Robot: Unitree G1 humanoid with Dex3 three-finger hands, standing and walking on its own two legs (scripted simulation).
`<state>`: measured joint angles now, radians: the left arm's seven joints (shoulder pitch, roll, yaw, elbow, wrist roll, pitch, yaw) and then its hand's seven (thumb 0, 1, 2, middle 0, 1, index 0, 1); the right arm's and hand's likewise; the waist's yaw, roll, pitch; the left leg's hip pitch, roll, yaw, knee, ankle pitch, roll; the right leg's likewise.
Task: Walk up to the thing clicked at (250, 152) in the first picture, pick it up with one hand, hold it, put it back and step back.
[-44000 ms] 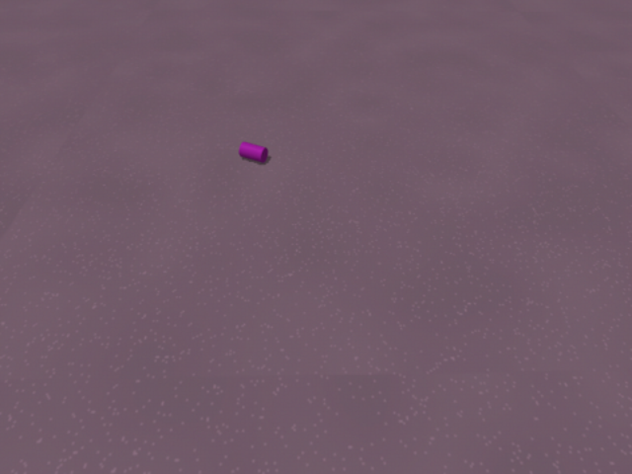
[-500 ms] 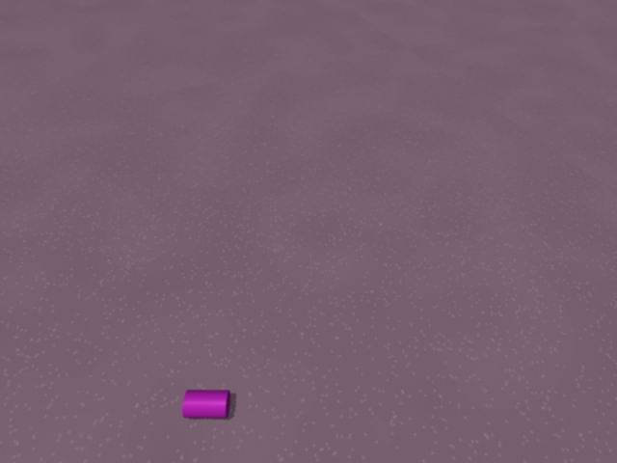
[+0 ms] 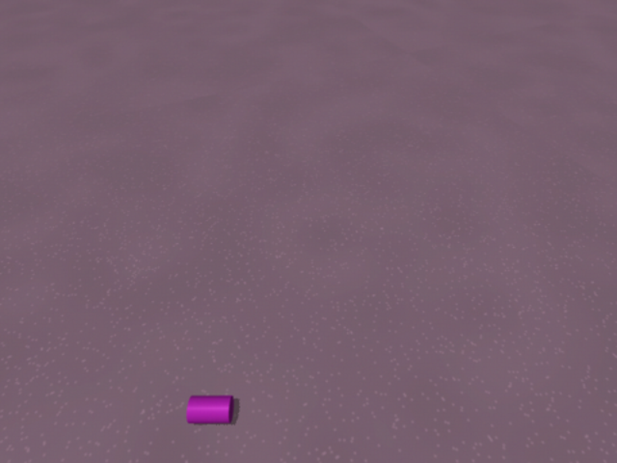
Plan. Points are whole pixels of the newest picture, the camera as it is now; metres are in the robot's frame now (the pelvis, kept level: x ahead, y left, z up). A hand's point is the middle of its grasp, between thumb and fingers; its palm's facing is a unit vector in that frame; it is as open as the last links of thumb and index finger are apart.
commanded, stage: stand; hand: left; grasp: from above
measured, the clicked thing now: (210, 409) +0.42 +0.31 -0.74
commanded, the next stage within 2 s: step back in 1.46 s
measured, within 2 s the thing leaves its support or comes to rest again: neither
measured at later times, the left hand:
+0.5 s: hand out of the picture +0.08 +0.23 -0.16, palm faces +0.01 -0.95 -0.32, open 7.4 cm
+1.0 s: hand out of the picture +0.08 +0.23 -0.16, palm faces +0.01 -0.95 -0.32, open 7.4 cm
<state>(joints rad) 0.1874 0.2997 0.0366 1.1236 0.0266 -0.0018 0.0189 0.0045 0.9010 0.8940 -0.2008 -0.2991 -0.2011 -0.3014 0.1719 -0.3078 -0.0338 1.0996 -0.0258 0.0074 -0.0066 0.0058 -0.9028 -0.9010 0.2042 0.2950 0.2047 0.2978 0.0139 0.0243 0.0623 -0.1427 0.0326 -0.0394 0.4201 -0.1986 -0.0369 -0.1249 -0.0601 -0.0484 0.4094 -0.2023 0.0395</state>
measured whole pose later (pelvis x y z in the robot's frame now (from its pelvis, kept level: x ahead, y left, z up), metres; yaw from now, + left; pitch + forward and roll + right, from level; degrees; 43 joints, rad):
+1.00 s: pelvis +0.02 -0.01 +0.00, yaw -1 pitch -3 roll +0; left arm 0.14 0.29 0.03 1.15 0.02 0.00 0.00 0.00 0.90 0.89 -0.20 -0.30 -0.20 -0.30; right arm 0.14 -0.30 -0.01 1.13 -0.02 0.00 -0.01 0.01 -0.90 -0.90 0.20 0.30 0.21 0.30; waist 0.01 0.02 0.06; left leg -0.11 0.05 -0.03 0.35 -0.19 -0.05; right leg -0.11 -0.04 -0.04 0.36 -0.20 0.03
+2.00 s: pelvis -0.05 +0.04 -0.01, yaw -2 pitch +0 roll -1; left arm 0.05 0.39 0.06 0.90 0.00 0.06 0.02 0.00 0.90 0.89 -0.20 -0.30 -0.20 -0.30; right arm 0.14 -0.35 -0.05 0.91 -0.03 0.03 -0.02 0.01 -0.90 -0.90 0.21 0.30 0.21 0.30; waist -0.02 -0.04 0.21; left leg -0.30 -0.01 0.02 0.59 -0.28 0.06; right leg -0.43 0.09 0.13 1.05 -0.50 0.00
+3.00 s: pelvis -0.33 +0.04 -0.02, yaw -6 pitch -3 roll -1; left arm 0.21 0.36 0.08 0.86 0.04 0.05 -0.02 0.01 0.90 0.89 -0.20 -0.30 -0.20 -0.30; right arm 0.10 -0.42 -0.06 0.82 -0.02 0.05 -0.02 0.01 -0.90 -0.90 0.21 0.30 0.21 0.30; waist 0.01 0.06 0.18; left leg -0.49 0.01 -0.08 0.79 -0.38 -0.01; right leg -0.26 0.04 0.02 0.68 -0.36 -0.01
